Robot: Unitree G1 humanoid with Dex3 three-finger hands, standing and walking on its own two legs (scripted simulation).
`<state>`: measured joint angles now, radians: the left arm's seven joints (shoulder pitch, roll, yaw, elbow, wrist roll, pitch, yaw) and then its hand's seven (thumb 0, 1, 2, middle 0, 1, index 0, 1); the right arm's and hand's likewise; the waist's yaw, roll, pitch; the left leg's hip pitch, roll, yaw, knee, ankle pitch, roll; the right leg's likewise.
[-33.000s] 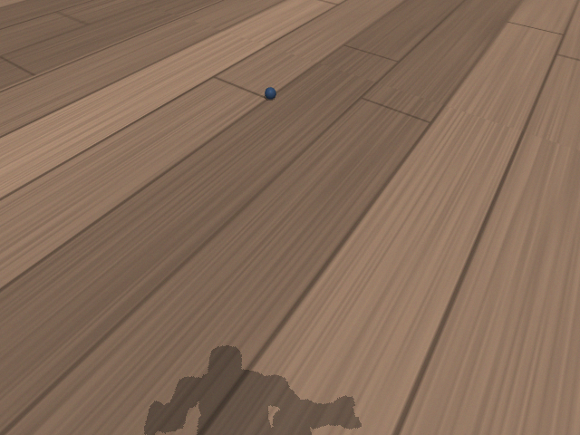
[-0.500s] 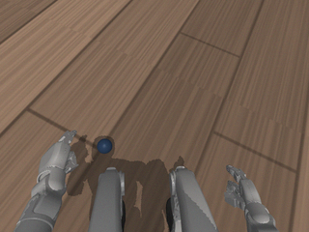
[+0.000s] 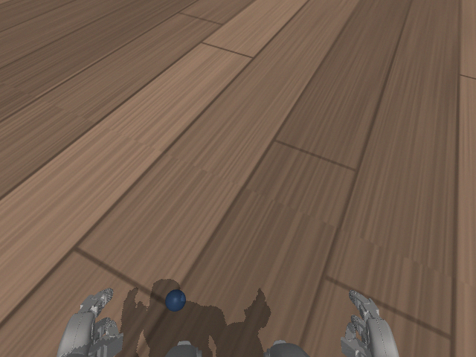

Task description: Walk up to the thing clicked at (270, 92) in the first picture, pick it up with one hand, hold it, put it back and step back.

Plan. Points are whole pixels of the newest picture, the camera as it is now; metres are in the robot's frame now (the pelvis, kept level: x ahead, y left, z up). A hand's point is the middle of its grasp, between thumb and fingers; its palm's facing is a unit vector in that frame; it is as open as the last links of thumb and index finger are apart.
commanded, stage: home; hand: left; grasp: from above
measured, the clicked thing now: (175, 300) +0.41 +0.18 -0.66
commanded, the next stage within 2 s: none
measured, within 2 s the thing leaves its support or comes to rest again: neither
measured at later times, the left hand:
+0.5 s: hand (113, 349) +0.17 +0.18 -0.03, palm faces +0.07 -0.98 -0.20, open 7.4 cm
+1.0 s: hand (114, 351) +0.16 +0.18 -0.03, palm faces +0.06 -0.98 -0.20, open 7.4 cm
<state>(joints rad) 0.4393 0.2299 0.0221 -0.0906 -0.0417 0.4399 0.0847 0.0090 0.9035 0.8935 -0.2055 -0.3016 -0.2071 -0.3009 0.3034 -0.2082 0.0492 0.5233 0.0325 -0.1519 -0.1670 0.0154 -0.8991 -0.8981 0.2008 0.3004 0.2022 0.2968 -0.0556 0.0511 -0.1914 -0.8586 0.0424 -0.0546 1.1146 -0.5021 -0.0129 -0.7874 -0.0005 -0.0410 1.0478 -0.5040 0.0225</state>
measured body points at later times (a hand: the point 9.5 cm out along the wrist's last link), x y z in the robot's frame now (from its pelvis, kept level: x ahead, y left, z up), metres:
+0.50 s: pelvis +0.01 +0.00 +0.02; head +0.02 +0.00 +0.47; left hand +0.16 +0.23 -0.01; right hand +0.18 -0.24 -0.04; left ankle +0.02 +0.12 -0.66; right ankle +0.01 -0.14 -0.66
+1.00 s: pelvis +0.01 +0.00 +0.02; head +0.02 +0.00 +0.47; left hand +0.16 +0.23 -0.01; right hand +0.16 -0.25 -0.04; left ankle +0.02 +0.12 -0.66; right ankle +0.01 -0.14 -0.66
